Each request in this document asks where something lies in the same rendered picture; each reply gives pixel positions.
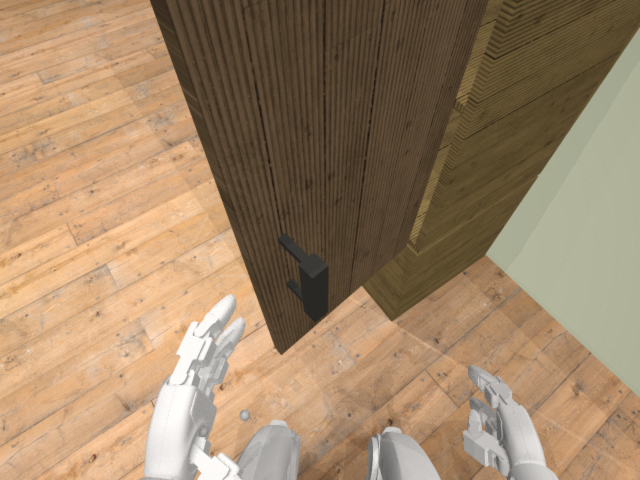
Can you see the handle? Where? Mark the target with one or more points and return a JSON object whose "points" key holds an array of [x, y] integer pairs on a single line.
{"points": [[313, 272]]}

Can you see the robot thigh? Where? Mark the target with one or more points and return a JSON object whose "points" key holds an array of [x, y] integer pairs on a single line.
{"points": [[396, 456], [271, 454]]}

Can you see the right robot hand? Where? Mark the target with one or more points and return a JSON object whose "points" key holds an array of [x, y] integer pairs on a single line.
{"points": [[510, 438]]}

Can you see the cupboard door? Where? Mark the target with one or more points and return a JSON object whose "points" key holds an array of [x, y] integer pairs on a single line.
{"points": [[321, 119]]}

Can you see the robot right thigh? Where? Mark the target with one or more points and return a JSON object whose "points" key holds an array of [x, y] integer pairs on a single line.
{"points": [[396, 456]]}

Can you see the left robot hand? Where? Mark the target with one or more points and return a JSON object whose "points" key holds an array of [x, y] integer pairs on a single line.
{"points": [[174, 450]]}

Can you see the robot left thigh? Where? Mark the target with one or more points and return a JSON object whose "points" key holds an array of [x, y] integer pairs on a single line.
{"points": [[271, 454]]}

